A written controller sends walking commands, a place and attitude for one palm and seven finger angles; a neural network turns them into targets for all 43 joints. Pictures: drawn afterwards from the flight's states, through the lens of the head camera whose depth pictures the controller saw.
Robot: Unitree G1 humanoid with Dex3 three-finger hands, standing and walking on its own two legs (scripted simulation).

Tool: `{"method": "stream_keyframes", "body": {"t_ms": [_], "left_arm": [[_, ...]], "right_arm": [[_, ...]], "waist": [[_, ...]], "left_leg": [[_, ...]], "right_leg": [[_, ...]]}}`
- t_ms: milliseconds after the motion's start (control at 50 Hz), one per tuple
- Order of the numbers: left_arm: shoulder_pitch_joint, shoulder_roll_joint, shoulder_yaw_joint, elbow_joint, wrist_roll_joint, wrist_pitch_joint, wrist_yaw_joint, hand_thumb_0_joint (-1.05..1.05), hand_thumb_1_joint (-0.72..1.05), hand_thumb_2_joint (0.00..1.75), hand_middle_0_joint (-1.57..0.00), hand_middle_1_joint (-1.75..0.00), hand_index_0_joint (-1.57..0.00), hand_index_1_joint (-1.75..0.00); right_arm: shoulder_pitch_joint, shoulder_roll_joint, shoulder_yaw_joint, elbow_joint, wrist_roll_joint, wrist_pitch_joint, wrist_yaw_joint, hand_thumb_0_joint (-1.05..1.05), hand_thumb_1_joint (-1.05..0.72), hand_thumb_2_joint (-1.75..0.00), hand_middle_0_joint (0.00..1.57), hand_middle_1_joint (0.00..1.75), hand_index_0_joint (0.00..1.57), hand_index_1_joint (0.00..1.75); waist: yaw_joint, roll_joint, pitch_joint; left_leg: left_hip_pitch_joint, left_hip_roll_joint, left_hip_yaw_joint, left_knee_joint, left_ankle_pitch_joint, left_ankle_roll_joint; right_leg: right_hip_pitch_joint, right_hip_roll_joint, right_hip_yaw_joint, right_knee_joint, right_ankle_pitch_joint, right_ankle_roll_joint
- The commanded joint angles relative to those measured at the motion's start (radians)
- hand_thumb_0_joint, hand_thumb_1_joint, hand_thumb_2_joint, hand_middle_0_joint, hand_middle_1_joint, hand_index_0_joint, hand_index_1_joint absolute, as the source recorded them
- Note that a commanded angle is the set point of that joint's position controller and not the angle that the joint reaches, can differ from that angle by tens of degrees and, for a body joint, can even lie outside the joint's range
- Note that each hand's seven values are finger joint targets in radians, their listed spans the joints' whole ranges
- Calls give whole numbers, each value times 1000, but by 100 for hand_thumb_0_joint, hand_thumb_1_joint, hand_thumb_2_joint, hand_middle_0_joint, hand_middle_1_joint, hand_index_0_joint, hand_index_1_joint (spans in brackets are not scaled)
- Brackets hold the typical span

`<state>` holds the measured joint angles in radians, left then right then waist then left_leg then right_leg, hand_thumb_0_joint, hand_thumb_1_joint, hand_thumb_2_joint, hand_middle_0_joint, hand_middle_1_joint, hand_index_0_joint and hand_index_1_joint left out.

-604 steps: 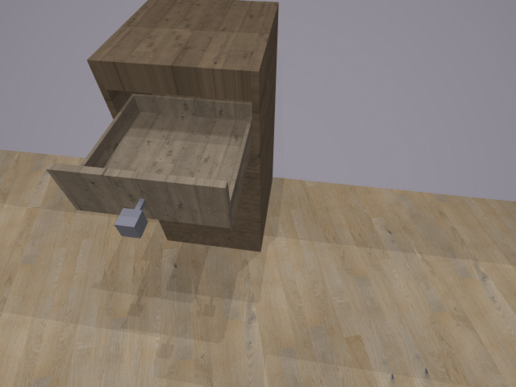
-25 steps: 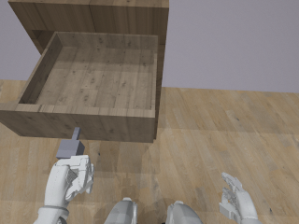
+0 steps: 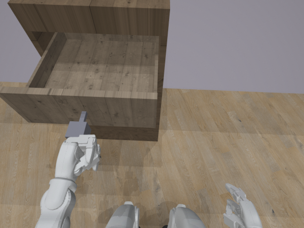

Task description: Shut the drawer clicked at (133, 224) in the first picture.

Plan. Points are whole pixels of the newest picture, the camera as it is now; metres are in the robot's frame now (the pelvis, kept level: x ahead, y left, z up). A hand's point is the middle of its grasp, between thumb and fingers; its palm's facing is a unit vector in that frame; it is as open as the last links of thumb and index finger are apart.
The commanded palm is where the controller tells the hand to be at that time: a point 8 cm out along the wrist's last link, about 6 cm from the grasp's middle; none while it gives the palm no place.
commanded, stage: push the drawer shut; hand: left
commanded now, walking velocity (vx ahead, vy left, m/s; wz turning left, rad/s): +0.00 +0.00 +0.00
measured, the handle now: (81, 125) +0.36 +0.20 +0.04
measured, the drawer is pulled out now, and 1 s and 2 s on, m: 0.24 0.11 0.00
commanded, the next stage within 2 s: none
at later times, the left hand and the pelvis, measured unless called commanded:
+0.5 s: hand (101, 135) +0.34 +0.15 +0.03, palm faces -0.06 -1.00 -0.05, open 3.4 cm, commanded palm +0.33 +0.21 +0.04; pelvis -0.01 +0.00 +0.00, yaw -1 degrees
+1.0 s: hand (106, 111) +0.41 +0.15 +0.03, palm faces -0.04 -1.00 -0.06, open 3.4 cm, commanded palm +0.40 +0.21 +0.04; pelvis +0.00 +0.01 +0.00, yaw -2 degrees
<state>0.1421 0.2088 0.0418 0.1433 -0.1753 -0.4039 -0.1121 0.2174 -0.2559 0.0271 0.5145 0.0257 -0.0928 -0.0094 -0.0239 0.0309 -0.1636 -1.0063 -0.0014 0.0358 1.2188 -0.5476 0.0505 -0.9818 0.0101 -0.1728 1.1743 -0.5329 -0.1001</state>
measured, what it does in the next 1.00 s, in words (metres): stands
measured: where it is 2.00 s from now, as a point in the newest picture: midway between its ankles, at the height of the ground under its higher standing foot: outside the picture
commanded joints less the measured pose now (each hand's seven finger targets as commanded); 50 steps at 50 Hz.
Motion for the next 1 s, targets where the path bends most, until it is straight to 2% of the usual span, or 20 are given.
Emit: {"method": "stream_keyframes", "body": {"t_ms": [0, 40, 140, 240, 260, 300, 380, 440, 480, 500, 520, 580, 620, 660, 680, 760, 820, 880, 900, 980], "left_arm": [[-203, 127, 98, -147, -19, -75, 23, 0, 90, 90, -140, -160, -140, -160], [-264, 122, 98, -133, -22, -89, 22, 0, 90, 90, -140, -160, -140, -160], [-332, 139, 115, -80, -19, -106, 25, 0, 90, 90, -140, -160, -140, -160], [-398, 155, 138, -14, -16, -99, 28, 0, 90, 90, -140, -160, -140, -160], [-428, 134, 114, -21, -15, -100, 27, 0, 90, 90, -140, -160, -140, -160], [-468, 142, 120, 17, -17, -92, 30, 0, 90, 90, -140, -160, -140, -160], [-487, 176, 174, 73, -24, -89, 30, 0, 90, 90, -140, -160, -140, -160], [-539, 169, 163, 88, -18, -95, 29, 0, 90, 90, -140, -160, -140, -160], [-561, 180, 177, 120, -18, -92, 34, 0, 90, 90, -140, -160, -140, -160], [-593, 169, 158, 143, -16, -91, 33, 0, 90, 90, -140, -160, -140, -160], [-605, 188, 187, 157, -17, -94, 36, 0, 90, 90, -140, -160, -140, -160], [-677, 193, 186, 200, -14, -101, 34, 0, 90, 90, -140, -160, -140, -160], [-706, 206, 196, 222, -7, -106, 33, 0, 90, 90, -140, -160, -140, -160], [-732, 219, 209, 253, -8, -106, 33, 0, 90, 90, -140, -160, -140, -160], [-728, 232, 218, 262, -5, -106, 32, 0, 90, 90, -140, -160, -140, -160], [-806, 225, 205, 312, 1, -97, 28, 0, 90, 90, -140, -160, -140, -160], [-798, 221, 212, 322, 5, -96, 32, 0, 90, 90, -140, -160, -140, -160], [-834, 217, 215, 361, 1, -94, 36, 0, 90, 90, -140, -160, -140, -160], [-850, 239, 229, 384, 2, -97, 36, 0, 90, 90, -140, -160, -140, -160], [-929, 248, 232, 403, 12, -121, 35, 0, 90, 90, -140, -160, -140, -160]], "right_arm": [[-16, -131, -54, -122, -2, -43, -14, 0, -90, -90, 20, 30, 20, 30], [-16, -128, -54, -111, -3, -43, -13, 0, -90, -90, 20, 30, 20, 30], [-17, -133, -56, -97, -3, -37, -9, 0, -90, -90, 20, 30, 20, 30], [-8, -137, -58, -83, -1, -23, -11, 0, -90, -90, 20, 30, 20, 30], [-12, -135, -56, -83, -2, -22, -10, 0, -90, -90, 20, 30, 20, 30], [-7, -139, -55, -77, -2, -19, -11, 0, -90, -90, 20, 30, 20, 30], [3, -137, -56, -71, -1, -8, -14, 0, -90, -90, 20, 30, 20, 30], [10, -135, -53, -65, -2, -4, -12, 0, -90, -90, 20, 30, 20, 30], [17, -138, -54, -59, -2, 2, -12, 0, -90, -90, 20, 30, 20, 30], [21, -141, -52, -58, -2, 4, -12, 0, -90, -90, 20, 30, 20, 30], [28, -142, -53, -53, -5, 5, -12, 0, -90, -90, 20, 30, 20, 30], [30, -139, -51, -47, -2, 11, -14, 0, -90, -90, 20, 30, 20, 30], [44, -139, -51, -42, -5, 12, -13, 0, -90, -90, 20, 30, 20, 30], [53, -142, -53, -36, -5, 18, -13, 0, -90, -90, 20, 30, 20, 30], [59, -143, -53, -38, -5, 21, -12, 0, -90, -90, 20, 30, 20, 30], [82, -148, -55, -25, -6, 30, -9, 0, -90, -90, 20, 30, 20, 30], [100, -154, -60, -27, -10, 35, -3, 0, -90, -90, 20, 30, 20, 30], [109, -154, -62, -19, -10, 42, 0, 0, -90, -90, 20, 30, 20, 30], [114, -154, -59, -18, -11, 42, 0, 0, -90, -90, 20, 30, 20, 30], [128, -151, -59, -6, -12, 45, 2, 0, -90, -90, 20, 30, 20, 30]], "waist": [[-26, -25, -257], [-34, -17, -266], [-28, 7, -281], [-30, -15, -307], [-35, 4, -309], [-47, -23, -296], [-28, -40, -316], [-30, 4, -329], [-34, -8, -323], [-52, -30, -308], [-45, -40, -321], [-56, -26, -301], [-52, 1, -329], [-56, -20, -334], [-47, -3, -345], [-68, -4, -363], [-54, 25, -402], [-72, -31, -388], [-72, -33, -362], [-82, -19, -381]], "left_leg": [[88, -2, -82, -152, 211, -13], [83, -3, -78, -146, 201, -13], [98, -3, -80, -157, 200, -16], [103, -2, -80, -163, 210, -16], [113, -3, -80, -165, 208, -16], [101, 0, -84, -164, 192, -13], [83, -4, -72, -164, 201, -17], [113, -2, -76, -174, 226, -19], [116, 0, -76, -177, 221, -21], [104, 1, -80, -173, 219, -15], [97, 0, -79, -172, 216, -17], [75, -1, -72, -168, 186, -18], [83, -2, -70, -165, 203, -18], [82, -2, -69, -165, 211, -18], [85, -3, -67, -168, 224, -20], [116, 1, -76, -172, 251, -19], [173, 2, -85, -185, 318, -24], [130, 1, -74, -175, 290, -19], [103, 1, -76, -174, 274, -18], [99, 1, -70, -170, 269, -17]], "right_leg": [[254, -18, 207, -212, 177, 74], [256, -23, 220, -217, 166, 77], [250, -22, 217, -211, 162, 74], [262, -21, 215, -206, 184, 77], [254, -22, 211, -205, 184, 77], [243, -19, 211, -213, 159, 80], [294, -23, 233, -224, 174, 81], [282, -20, 220, -210, 213, 77], [272, -18, 214, -212, 207, 78], [260, -14, 214, -212, 207, 82], [270, -15, 215, -210, 205, 82], [264, -19, 234, -226, 164, 82], [270, -17, 235, -214, 190, 80], [278, -17, 236, -215, 205, 82], [288, -16, 234, -210, 221, 80], [259, -11, 212, -194, 265, 82], [250, -5, 186, -173, 324, 76], [267, -6, 200, -191, 315, 84], [265, -4, 204, -190, 300, 81], [273, -7, 214, -192, 301, 82]]}}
